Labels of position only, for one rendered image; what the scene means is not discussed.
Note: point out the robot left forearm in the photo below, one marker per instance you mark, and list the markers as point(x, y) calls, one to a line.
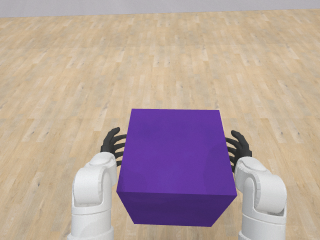
point(91, 200)

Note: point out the carton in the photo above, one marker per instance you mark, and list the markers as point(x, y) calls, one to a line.
point(175, 168)

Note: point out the robot right hand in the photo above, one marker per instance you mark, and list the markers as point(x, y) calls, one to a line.
point(242, 148)

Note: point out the robot left hand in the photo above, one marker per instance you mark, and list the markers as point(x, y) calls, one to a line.
point(110, 146)

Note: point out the robot right forearm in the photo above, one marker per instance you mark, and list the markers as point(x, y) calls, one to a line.
point(264, 201)

